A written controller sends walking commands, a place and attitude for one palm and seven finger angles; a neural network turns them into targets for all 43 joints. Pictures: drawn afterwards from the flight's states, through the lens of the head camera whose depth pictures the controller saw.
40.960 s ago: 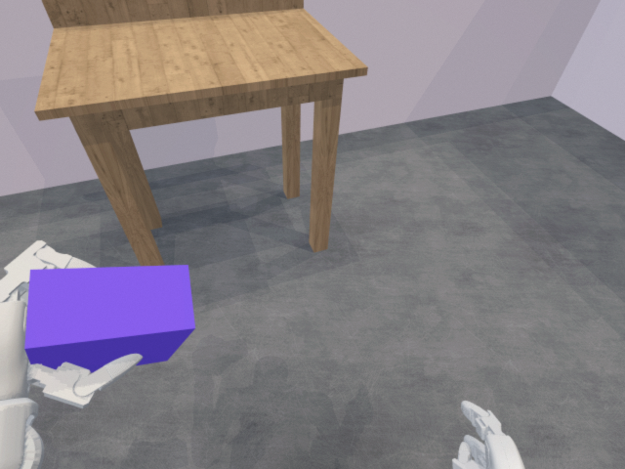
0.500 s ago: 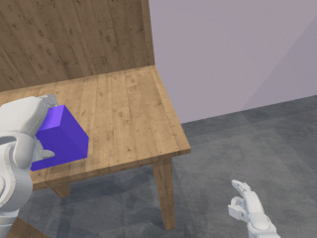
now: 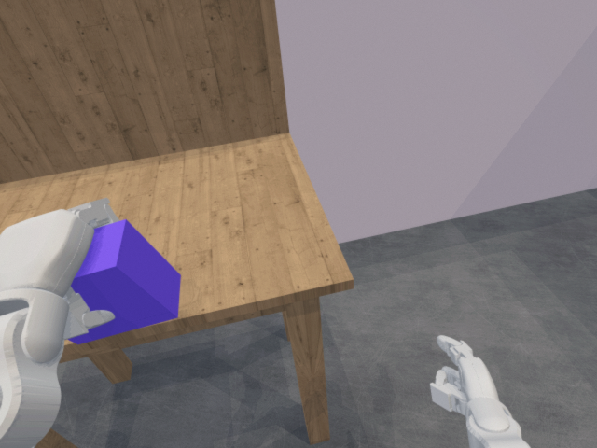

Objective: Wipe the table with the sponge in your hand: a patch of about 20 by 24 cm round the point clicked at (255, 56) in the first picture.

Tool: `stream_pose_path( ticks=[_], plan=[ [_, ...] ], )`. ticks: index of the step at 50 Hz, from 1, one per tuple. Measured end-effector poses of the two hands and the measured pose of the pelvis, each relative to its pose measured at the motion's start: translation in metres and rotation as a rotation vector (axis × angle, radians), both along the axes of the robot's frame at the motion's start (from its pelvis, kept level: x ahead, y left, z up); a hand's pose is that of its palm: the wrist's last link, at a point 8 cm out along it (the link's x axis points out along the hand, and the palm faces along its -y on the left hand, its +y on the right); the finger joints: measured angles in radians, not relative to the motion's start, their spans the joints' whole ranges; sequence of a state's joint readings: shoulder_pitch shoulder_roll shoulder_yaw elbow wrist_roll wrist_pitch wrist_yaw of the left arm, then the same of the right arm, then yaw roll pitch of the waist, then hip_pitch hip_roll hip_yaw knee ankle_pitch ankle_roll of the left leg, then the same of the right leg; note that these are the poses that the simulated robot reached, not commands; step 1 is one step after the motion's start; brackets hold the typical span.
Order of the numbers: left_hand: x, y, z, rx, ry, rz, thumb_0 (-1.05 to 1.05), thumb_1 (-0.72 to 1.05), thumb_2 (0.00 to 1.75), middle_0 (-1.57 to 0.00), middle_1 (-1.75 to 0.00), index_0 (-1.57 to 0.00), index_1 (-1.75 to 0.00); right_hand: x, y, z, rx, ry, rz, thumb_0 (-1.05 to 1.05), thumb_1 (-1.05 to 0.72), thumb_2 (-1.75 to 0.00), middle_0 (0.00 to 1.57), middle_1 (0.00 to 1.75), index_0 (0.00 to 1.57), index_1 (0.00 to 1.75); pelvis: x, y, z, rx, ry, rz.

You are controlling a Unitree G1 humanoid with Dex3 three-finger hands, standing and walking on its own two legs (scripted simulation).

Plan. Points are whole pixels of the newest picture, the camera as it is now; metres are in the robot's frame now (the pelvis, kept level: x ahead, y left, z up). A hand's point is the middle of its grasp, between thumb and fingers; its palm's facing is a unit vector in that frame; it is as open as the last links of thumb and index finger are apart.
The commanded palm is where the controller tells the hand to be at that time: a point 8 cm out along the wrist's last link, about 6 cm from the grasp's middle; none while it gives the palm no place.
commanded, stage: bring the sponge back beside the body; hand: left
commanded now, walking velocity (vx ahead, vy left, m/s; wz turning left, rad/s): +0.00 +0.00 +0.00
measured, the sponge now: (111, 294) +0.21 +0.28 +0.15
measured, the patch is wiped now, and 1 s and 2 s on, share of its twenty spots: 1.00 1.00 1.00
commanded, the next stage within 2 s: step back with the hand held close in 0.24 s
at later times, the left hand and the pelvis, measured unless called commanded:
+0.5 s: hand (129, 260) +0.22 +0.24 +0.20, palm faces +0.36 -0.74 -0.56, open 10.4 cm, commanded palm +0.16 +0.28 +0.25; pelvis +0.00 +0.00 +0.00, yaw +0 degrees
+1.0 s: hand (65, 296) +0.15 +0.25 +0.23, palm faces +0.43 -0.80 -0.41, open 10.4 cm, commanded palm +0.10 +0.30 +0.25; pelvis -0.06 +0.02 -0.02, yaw -1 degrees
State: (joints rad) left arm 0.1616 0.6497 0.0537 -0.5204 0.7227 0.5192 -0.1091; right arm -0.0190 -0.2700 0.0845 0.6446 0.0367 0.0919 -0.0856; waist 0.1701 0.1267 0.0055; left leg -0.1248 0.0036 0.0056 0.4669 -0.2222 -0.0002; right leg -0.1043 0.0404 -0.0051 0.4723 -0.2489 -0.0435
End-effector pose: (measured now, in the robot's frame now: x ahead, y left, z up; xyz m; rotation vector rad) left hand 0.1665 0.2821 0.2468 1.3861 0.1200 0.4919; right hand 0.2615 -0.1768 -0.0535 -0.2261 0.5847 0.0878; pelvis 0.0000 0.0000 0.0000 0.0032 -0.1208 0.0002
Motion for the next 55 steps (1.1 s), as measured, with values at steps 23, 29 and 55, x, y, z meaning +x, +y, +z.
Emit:
stream_pose_path(
  ticks=[23, 29, 55],
  plan=[
    [0.014, 0.003, -0.017, -0.538, -0.211, -0.236, -0.01, -0.53, 1.04, -0.70, -1.29, -0.72, -1.31, -0.023, -0.009, 0.002, 0.014, -0.015, -0.036, 0.01, -0.90, -0.90, 0.20, 0.30, 0.21, 0.30, -0.001, 0.002, -0.001, -0.015, 0.069, 0.010],
    [0.017, -0.012, -0.022, -0.759, -0.447, -0.480, -0.01, -0.53, 1.04, -0.70, -1.29, -0.72, -1.31, -0.074, -0.036, -0.013, -0.078, 0.103, -0.173, 0.01, -0.90, -0.90, 0.21, 0.30, 0.21, 0.30, 0.001, 0.008, -0.006, -0.007, 0.114, -0.003],
    [-0.090, 0.020, -0.004, -0.628, -0.728, -0.510, -0.01, -0.54, 1.05, -0.70, -1.29, -0.72, -1.31, -0.192, -0.035, -0.039, -0.066, 0.116, -0.250, 0.01, -0.90, -0.90, 0.20, 0.30, 0.21, 0.30, -0.088, 0.018, -0.021, -0.007, 0.117, -0.006]
  ],
)
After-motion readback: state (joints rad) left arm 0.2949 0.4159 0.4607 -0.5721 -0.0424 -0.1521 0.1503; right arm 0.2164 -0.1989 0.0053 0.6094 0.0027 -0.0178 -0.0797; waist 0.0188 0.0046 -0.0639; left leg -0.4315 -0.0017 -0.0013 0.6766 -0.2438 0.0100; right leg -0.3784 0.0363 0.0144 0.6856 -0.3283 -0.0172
